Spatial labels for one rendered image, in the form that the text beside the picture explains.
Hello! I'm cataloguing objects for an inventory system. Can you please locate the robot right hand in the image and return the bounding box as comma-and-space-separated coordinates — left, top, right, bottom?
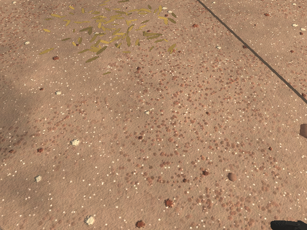
271, 220, 307, 230

